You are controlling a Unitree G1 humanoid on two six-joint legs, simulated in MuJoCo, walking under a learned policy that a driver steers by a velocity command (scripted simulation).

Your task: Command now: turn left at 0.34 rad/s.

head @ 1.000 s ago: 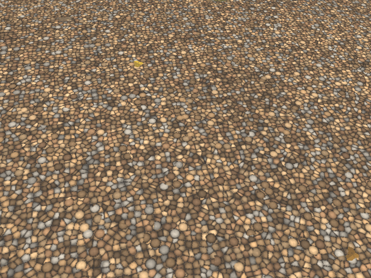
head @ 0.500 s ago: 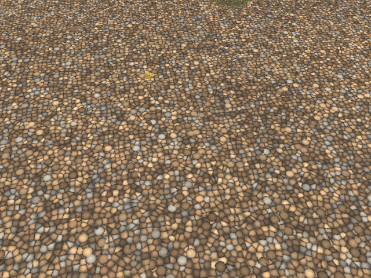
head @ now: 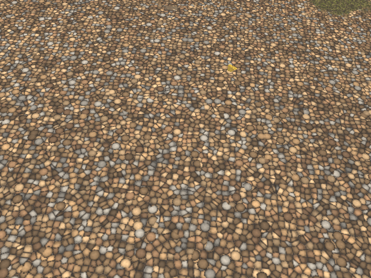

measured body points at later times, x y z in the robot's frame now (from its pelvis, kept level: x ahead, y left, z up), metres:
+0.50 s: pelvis +0.01 -0.02 -0.01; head +0.01 -0.01 +0.44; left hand +0.12 +0.25 -0.13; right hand +0.12 -0.28 -0.12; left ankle -0.03 +0.12 -0.74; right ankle +0.00 -0.13 -0.73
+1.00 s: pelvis +0.19 -0.01 -0.01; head +0.23 -0.01 +0.44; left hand +0.12 +0.26 -0.14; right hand +0.45 -0.21 -0.08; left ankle +0.36 +0.14 -0.71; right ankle +0.04 -0.12 -0.74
